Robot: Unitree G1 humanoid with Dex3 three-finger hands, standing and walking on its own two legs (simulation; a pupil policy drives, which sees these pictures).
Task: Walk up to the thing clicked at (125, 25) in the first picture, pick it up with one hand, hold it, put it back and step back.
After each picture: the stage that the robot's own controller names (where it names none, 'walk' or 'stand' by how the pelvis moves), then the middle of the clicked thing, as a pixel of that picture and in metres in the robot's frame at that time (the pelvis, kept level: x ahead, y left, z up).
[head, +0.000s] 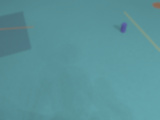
stand; (123, 27) +1.67 -0.46 -0.72
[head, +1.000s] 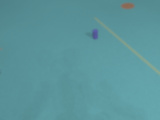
walk; (95, 34) +1.59 +0.01 -0.69
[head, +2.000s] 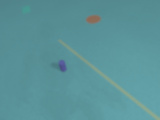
walk; (62, 66) +1.02 +0.34 -0.71
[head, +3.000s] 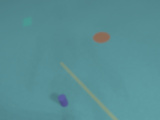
walk; (63, 100) +0.64 +0.31 -0.72
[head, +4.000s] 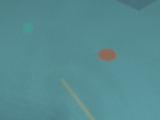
walk; out of the picture +0.44 +0.22 -0.70
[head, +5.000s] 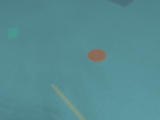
stand; out of the picture +0.37 +0.24 -0.72
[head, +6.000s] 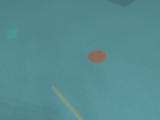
stand; out of the picture +0.35 +0.24 -0.73
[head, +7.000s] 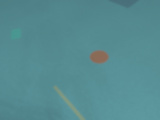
stand; out of the picture +0.36 +0.24 -0.73
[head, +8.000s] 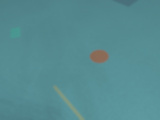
stand; out of the picture +0.35 +0.24 -0.73
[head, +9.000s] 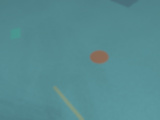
go down; out of the picture +0.35 +0.24 -0.73
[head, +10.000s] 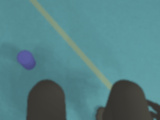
go down; (27, 60) +0.44 +0.26 -0.33
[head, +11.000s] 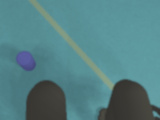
approach; (26, 61) +0.43 +0.27 -0.31
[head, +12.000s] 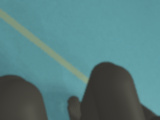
close in; out of the picture +0.41 +0.31 -0.22
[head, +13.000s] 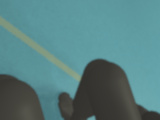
close; out of the picture +0.41 +0.31 -0.22
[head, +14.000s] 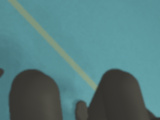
lift; out of the picture +0.33 +0.29 -0.17
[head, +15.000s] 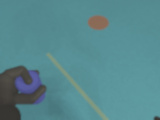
lift; (32, 88) +0.32 +0.19 +0.01
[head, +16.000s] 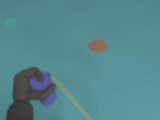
hold; (44, 89) +0.34 +0.16 +0.01
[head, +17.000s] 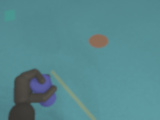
hold; (44, 91) +0.33 +0.17 -0.02
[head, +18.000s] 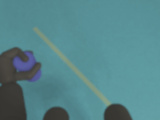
crouch; (28, 67) +0.40 +0.21 -0.08
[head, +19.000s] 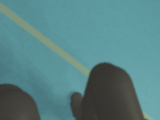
lower; out of the picture +0.43 +0.30 -0.21
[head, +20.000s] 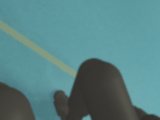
lower; out of the picture +0.42 +0.32 -0.23
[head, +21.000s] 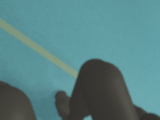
lower; out of the picture +0.42 +0.32 -0.23
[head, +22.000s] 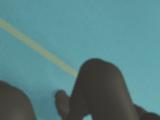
lower; out of the picture +0.42 +0.32 -0.23
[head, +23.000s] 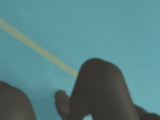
lower; out of the picture +0.42 +0.32 -0.23
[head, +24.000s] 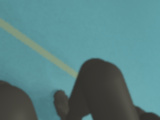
open; out of the picture +0.42 +0.30 -0.23
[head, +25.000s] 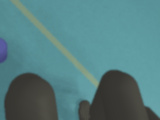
stand; out of the picture +0.43 +0.28 -0.26
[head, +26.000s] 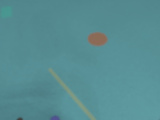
stand; out of the picture +0.38 +0.20 -0.63
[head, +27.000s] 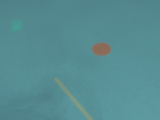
stand; out of the picture +0.40 +0.21 -0.67
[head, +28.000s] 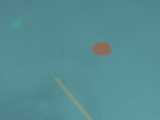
stand; out of the picture +0.38 +0.21 -0.67
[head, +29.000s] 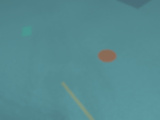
stand; out of the picture +0.41 +0.20 -0.72
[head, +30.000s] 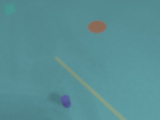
walk; (66, 101) +0.51 +0.19 -0.69
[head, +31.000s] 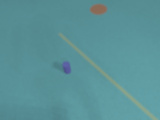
walk; (66, 67) +0.81 +0.21 -0.70
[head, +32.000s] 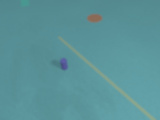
stand; (64, 64) +1.00 +0.24 -0.71
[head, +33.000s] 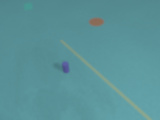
stand; (65, 67) +1.01 +0.23 -0.73
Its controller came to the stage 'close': yes
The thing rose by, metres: 0.72
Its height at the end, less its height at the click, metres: +0.00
